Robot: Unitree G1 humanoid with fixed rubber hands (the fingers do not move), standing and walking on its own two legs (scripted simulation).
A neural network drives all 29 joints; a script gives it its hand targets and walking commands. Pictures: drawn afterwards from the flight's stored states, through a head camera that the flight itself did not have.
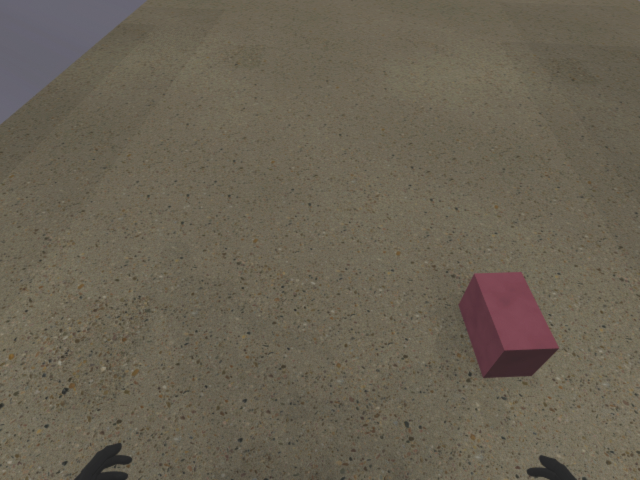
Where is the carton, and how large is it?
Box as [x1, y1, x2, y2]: [459, 272, 558, 377]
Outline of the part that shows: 521,272 474,273 459,303 459,307 483,377 531,375 558,348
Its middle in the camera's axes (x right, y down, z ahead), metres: +0.62 +0.29 +1.31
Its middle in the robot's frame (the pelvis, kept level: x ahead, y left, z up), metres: +0.74 -0.60 -0.68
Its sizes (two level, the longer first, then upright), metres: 0.282 0.164 0.196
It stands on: the floor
